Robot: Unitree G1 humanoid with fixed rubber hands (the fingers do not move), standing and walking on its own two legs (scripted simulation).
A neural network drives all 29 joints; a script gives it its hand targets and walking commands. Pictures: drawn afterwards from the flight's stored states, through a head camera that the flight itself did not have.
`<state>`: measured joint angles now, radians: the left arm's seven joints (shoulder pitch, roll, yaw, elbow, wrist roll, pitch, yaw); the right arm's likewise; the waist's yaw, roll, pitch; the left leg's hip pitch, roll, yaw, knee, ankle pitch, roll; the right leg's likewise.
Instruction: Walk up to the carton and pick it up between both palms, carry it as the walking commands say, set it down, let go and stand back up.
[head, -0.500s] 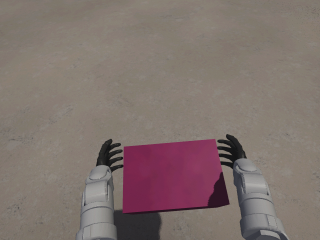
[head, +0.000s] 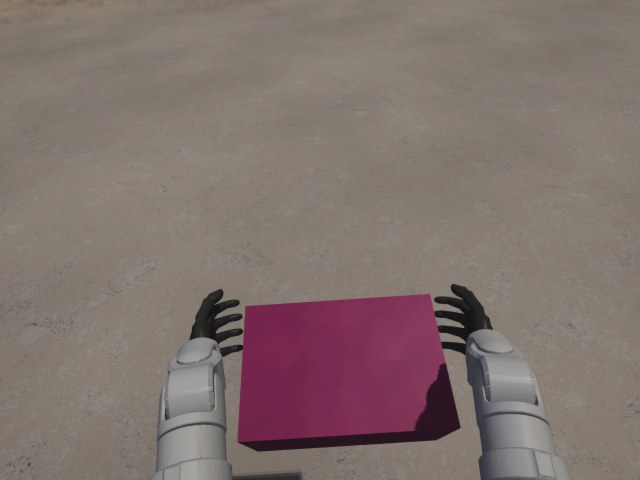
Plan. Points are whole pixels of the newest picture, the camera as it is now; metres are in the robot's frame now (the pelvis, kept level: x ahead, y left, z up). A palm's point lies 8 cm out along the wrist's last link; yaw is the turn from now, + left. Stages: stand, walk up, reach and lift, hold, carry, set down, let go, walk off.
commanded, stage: reach and lift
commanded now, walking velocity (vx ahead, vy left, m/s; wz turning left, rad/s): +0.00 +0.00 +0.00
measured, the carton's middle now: (342, 374) +0.30 +0.02 -0.05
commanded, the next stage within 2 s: hold in 1.18 s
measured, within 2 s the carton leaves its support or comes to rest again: neither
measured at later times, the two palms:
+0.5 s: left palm (214, 335) +0.29 +0.18 +0.06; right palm (491, 342) +0.30 -0.17 +0.05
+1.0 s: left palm (214, 337) +0.29 +0.19 +0.05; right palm (490, 349) +0.29 -0.17 +0.05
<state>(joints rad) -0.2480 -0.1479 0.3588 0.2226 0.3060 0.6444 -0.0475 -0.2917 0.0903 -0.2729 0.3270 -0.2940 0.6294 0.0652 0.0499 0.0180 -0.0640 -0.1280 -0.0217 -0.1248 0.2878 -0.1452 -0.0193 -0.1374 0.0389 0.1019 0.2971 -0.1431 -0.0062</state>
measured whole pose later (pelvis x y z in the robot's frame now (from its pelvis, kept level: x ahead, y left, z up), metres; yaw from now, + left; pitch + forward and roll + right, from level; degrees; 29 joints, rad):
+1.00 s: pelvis +0.01 +0.01 +0.00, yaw +1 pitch -5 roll +0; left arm -0.21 -0.14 0.29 0.16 0.32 0.72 -0.04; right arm -0.20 0.13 -0.25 0.18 -0.31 0.73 0.04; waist -0.01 0.01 -0.03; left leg -0.01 -0.03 -0.12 0.23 -0.14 -0.01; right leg 0.00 0.03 0.09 0.22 -0.13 0.00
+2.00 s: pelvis +0.01 +0.01 +0.00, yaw +1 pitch -5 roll +0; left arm -0.22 -0.14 0.29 0.18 0.32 0.70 -0.05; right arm -0.20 0.13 -0.27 0.19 -0.30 0.72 0.04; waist 0.00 0.00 -0.02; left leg 0.00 -0.03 -0.12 0.24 -0.14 0.00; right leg 0.00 0.02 0.09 0.23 -0.13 0.00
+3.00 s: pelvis +0.17 -0.06 -0.02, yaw +2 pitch +6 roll +1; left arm -0.17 -0.12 0.21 -0.34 0.12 1.12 0.14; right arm -0.21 0.15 -0.17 -0.27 -0.14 1.13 -0.11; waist 0.01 -0.04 -0.11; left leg -0.38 0.07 0.23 0.48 -0.17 0.03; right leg -0.19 0.00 -0.09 0.60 -0.41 -0.06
